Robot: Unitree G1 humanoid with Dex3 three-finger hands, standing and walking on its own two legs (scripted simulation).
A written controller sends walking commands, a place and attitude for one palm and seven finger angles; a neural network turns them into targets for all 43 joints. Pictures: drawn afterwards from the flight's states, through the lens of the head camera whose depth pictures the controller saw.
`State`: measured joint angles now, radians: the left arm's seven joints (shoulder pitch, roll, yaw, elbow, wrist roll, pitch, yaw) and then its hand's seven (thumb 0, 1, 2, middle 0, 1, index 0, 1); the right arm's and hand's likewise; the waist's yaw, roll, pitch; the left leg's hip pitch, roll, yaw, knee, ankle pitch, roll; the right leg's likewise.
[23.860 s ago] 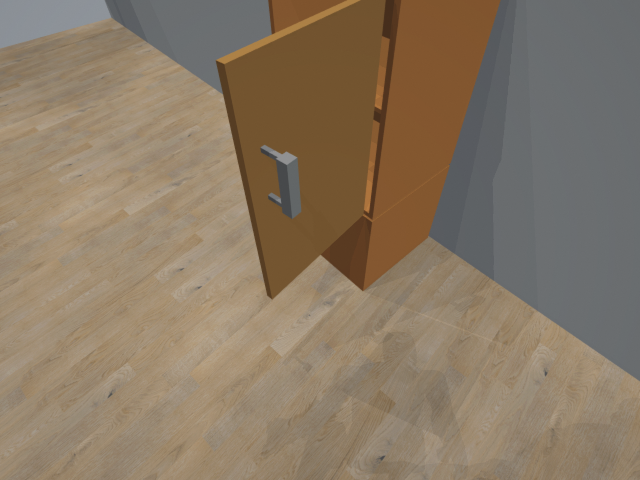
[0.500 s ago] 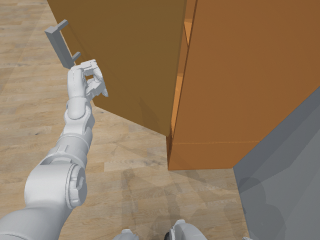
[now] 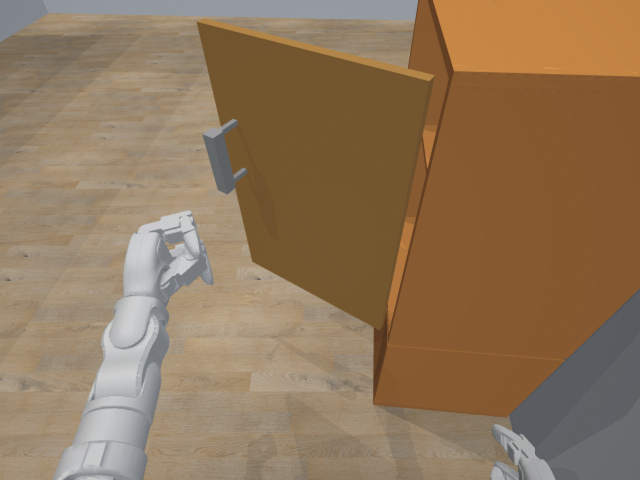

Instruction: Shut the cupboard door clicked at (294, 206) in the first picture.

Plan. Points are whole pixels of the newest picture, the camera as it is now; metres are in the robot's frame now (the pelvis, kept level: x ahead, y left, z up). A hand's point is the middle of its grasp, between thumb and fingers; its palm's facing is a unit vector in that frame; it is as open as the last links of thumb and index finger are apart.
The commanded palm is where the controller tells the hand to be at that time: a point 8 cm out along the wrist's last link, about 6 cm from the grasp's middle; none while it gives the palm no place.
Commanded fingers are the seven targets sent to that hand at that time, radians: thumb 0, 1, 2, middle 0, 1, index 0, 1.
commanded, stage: draw the hand back to the body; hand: left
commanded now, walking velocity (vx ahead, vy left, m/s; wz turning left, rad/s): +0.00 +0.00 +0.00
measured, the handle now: (228, 156) +0.65 +0.20 +0.05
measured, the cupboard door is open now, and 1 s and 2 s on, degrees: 63 63 63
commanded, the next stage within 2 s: step back with the hand held close in 1.06 s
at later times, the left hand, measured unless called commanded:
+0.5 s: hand (69, 318) +0.24 +0.25 +0.16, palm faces +0.35 -0.88 -0.32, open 4.7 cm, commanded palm +0.19 +0.30 +0.18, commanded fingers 0.00 0.90 0.90 -0.42 -0.54 -0.42 -0.54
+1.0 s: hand (13, 363) +0.18 +0.26 +0.18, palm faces +0.48 -0.80 -0.37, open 7.4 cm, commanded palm +0.14 +0.30 +0.19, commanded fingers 0.00 0.90 0.90 -0.20 -0.30 -0.20 -0.30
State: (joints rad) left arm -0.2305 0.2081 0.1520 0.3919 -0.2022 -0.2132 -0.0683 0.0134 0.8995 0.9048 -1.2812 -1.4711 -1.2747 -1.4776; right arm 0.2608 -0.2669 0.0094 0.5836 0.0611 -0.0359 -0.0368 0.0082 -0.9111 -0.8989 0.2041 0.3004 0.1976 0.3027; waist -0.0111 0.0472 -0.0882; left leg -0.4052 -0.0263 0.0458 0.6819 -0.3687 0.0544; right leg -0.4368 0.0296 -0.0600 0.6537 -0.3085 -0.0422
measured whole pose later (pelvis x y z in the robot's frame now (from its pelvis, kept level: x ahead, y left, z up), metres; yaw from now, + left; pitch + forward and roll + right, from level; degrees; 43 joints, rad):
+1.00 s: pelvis +0.00 +0.00 +0.02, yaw +1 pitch -5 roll +0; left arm 0.46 0.32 0.32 -0.36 -0.08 -0.07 0.11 0.01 0.89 0.90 -0.22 -0.31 -0.22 -0.32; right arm 0.20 -0.23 0.02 0.64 0.01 -0.08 -0.07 0.01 -0.91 -0.90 0.21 0.30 0.20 0.30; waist 0.07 0.08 0.00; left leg -0.07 -0.04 0.02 0.41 -0.25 0.05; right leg -0.10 0.02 -0.08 0.39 -0.21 -0.04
